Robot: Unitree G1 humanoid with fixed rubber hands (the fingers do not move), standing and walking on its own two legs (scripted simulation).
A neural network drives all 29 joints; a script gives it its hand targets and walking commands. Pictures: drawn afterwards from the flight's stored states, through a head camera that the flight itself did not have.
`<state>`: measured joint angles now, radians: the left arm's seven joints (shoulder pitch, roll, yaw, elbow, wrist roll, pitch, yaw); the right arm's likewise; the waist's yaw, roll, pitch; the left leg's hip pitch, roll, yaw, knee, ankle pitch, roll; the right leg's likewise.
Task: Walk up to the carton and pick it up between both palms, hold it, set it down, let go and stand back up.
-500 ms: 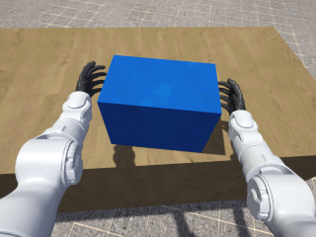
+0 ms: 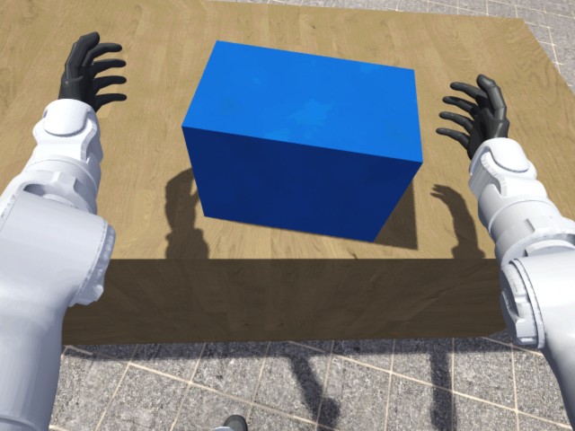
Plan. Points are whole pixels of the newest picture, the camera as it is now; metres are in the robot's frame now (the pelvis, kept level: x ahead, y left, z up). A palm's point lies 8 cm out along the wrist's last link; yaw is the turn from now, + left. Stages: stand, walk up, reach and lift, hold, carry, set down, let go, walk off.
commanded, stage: set down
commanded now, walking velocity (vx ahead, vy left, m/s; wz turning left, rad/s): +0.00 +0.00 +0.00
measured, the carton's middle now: (300, 148) +0.55 -0.01 +0.03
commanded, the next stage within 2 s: none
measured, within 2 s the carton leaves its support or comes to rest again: neither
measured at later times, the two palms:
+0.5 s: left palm (50, 23) +0.51 +0.27 +0.23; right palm (536, 65) +0.50 -0.24 +0.23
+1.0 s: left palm (55, 71) +0.47 +0.26 +0.21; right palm (536, 108) +0.45 -0.24 +0.21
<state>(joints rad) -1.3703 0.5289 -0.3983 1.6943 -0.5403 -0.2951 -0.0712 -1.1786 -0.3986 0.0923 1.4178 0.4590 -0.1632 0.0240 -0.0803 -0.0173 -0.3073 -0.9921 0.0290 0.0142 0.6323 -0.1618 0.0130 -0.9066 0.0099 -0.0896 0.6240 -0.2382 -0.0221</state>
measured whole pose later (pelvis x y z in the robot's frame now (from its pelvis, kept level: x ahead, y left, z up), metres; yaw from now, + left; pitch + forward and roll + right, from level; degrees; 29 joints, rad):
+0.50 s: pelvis +0.03 +0.00 +0.03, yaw +0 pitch +21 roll -1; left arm -1.28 0.58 -0.23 1.35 -0.47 0.00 -0.08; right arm -1.15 -0.48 0.18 1.21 0.57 0.02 -0.01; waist -0.05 -0.03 -0.27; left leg -0.69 0.03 0.03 0.47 -0.15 0.01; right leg -0.60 0.02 -0.07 0.44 -0.21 -0.02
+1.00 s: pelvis +0.02 +0.00 +0.03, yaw +0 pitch +12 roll -1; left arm -1.07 0.55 -0.13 1.15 -0.39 0.11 -0.08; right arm -0.96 -0.45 0.09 1.04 0.47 0.12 -0.03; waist -0.04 -0.03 -0.15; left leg -0.50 0.03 0.03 0.42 -0.13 0.02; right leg -0.40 0.02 -0.07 0.37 -0.17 -0.02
